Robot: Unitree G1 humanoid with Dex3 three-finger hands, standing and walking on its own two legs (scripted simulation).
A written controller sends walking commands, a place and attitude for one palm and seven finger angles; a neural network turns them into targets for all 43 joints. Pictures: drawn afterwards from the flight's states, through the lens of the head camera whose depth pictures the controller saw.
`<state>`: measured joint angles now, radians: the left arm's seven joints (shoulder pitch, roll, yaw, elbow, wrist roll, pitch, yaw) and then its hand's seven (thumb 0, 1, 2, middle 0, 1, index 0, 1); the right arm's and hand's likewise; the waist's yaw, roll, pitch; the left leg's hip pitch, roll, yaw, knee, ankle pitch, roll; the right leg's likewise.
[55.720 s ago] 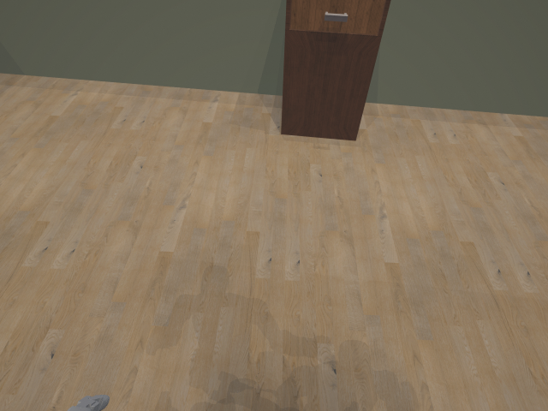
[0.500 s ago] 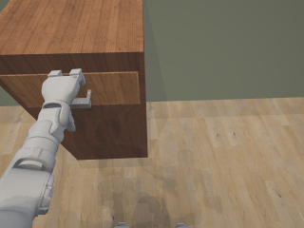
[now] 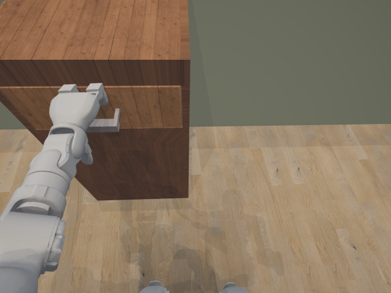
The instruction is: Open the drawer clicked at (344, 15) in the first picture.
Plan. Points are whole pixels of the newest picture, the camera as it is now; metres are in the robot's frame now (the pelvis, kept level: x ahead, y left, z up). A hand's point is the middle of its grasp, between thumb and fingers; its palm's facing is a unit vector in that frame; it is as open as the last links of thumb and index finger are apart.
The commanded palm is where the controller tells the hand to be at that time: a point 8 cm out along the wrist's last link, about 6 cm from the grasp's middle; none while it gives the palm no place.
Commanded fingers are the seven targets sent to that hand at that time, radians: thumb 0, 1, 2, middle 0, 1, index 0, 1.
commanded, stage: re-aim the fingers above the handle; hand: left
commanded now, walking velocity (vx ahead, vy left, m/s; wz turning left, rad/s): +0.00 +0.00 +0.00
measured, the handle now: (99, 119) +0.53 +0.23 -0.03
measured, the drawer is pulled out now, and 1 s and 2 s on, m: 0.00 0.00 0.00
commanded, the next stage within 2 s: lower the fingers behind the handle in 1.22 s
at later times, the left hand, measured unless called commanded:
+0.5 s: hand (87, 125) +0.47 +0.23 +0.03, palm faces -0.04 -0.03 -1.00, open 13.8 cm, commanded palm +0.45 +0.23 +0.09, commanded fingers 0.00 -0.50 0.30 -0.30 -1.20 -0.30 -1.20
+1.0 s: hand (87, 123) +0.47 +0.23 +0.03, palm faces -0.03 -0.03 -1.00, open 13.8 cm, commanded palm +0.46 +0.24 +0.09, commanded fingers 0.00 -0.50 0.30 -0.30 -1.20 -0.30 -1.20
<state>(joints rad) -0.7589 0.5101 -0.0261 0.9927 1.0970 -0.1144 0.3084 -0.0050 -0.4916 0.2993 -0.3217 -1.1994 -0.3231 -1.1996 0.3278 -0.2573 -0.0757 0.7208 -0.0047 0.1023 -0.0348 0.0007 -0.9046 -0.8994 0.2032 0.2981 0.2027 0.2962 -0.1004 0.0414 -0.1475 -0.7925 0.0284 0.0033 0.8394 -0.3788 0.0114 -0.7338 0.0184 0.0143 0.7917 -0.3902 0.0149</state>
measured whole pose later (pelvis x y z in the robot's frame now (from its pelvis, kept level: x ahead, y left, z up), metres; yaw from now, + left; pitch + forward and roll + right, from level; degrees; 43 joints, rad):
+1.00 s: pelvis +0.00 +0.00 +0.00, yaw +0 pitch +20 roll -2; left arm -0.74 0.52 0.01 0.97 1.10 -0.14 0.31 0.00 -0.49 0.30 -0.32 -1.20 -0.32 -1.20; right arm 0.33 -0.26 -0.07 0.72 -0.01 0.11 -0.04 0.00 -0.90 -0.90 0.20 0.30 0.20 0.30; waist -0.10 0.04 -0.15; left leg -0.80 0.03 0.01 0.85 -0.39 0.01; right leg -0.75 0.02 0.02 0.80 -0.40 0.01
